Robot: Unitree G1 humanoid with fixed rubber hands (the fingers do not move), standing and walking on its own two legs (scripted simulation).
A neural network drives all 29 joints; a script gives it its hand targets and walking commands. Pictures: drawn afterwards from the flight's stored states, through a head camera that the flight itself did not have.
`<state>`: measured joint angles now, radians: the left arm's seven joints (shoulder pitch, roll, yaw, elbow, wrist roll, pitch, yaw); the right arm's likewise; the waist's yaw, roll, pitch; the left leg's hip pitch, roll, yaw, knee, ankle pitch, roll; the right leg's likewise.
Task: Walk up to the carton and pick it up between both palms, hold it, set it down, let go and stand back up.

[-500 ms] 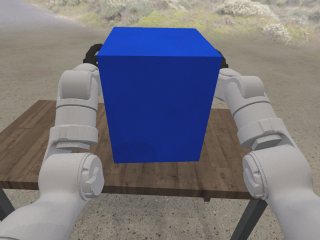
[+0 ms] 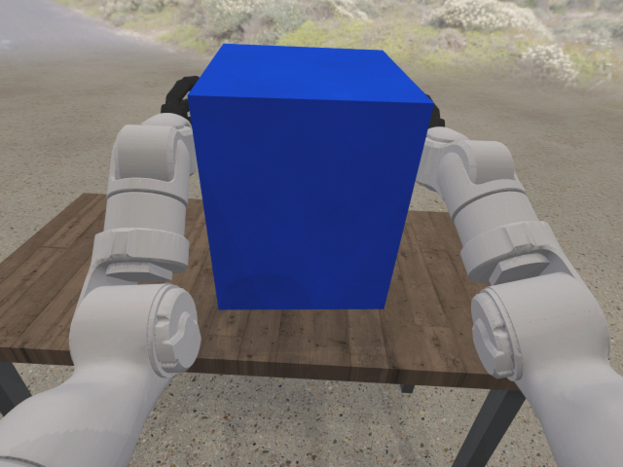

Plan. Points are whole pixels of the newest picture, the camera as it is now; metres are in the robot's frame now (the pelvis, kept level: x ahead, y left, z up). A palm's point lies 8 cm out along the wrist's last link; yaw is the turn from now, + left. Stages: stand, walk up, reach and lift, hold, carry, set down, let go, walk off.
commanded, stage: hold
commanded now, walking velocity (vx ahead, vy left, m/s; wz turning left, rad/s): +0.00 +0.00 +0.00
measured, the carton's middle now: (303, 175) +0.38 +0.00 +0.28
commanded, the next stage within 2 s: none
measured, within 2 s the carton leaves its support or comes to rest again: neither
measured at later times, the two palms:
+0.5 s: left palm (176, 140) +0.38 +0.15 +0.32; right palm (423, 150) +0.38 -0.14 +0.32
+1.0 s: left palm (181, 142) +0.38 +0.15 +0.32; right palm (430, 152) +0.37 -0.14 +0.32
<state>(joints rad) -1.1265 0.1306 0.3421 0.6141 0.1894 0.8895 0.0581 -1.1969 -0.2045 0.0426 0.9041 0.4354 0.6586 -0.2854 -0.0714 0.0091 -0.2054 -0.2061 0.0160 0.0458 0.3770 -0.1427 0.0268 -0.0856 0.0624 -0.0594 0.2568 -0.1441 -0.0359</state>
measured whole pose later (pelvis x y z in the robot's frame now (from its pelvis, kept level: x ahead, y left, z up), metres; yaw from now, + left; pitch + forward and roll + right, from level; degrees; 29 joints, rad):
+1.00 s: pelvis +0.00 +0.00 +0.00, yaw +0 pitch -2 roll -2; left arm -1.09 0.11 0.33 0.56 0.19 0.90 0.07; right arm -1.17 -0.21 0.05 0.87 0.44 0.68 -0.28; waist -0.08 0.00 -0.20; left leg -0.20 0.02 0.05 0.38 -0.15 0.03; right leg -0.07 0.06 -0.05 0.25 -0.15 -0.04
